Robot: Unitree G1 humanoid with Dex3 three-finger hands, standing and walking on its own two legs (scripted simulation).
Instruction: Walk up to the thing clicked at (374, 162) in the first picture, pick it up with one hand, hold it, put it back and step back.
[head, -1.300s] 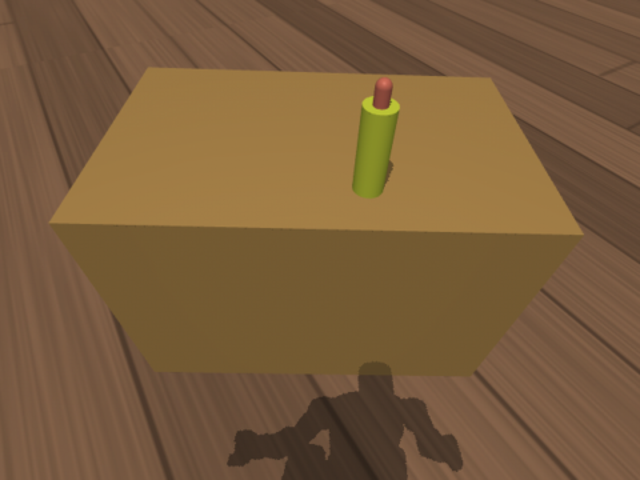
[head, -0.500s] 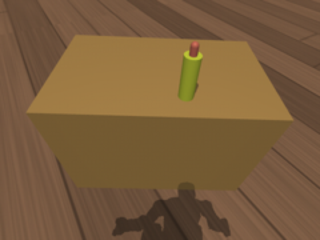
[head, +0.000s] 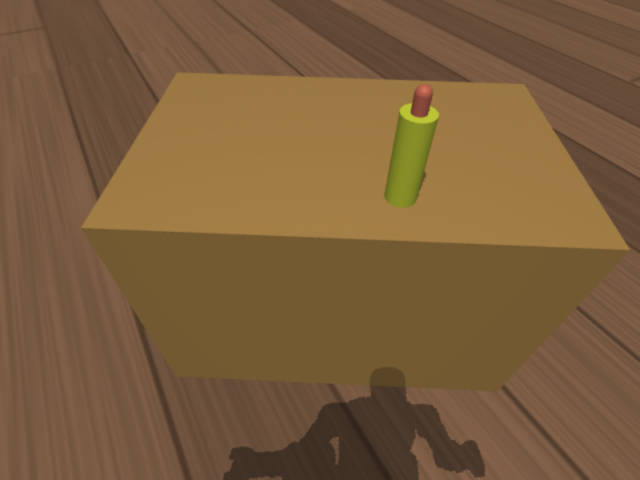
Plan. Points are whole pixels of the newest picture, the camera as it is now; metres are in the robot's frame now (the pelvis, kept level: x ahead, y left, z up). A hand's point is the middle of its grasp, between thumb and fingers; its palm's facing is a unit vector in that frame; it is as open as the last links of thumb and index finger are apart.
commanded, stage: walk up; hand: right
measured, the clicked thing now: (411, 148) +0.67 -0.15 +0.05
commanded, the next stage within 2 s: stand in 1.98 s
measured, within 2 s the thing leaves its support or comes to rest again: neither
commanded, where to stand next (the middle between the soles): +0.25 +0.07 m, yaw -2 degrees
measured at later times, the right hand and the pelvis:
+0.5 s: hand out of the picture +0.15 -0.19 -0.17, palm faces +0.02 +0.95 -0.32, open 7.4 cm; pelvis +0.15 +0.08 -0.02, yaw -2 degrees
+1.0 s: hand (428, 383) +0.31 -0.17 -0.15, palm faces +0.02 +0.91 -0.42, open 7.4 cm; pelvis +0.22 +0.11 -0.02, yaw -3 degrees
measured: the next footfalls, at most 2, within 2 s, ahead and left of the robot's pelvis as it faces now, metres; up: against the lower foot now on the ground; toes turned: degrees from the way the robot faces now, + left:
left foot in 0.12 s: +0.14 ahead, +0.19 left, +0.00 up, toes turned +3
right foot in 0.50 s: +0.25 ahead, -0.03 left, +0.00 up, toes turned -3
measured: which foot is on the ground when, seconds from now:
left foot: up 0.00-0.10, down 0.12-0.52, up 0.54-0.74, down 0.76-1.00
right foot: down 0.00-0.12, up 0.14-0.48, down 0.50-1.00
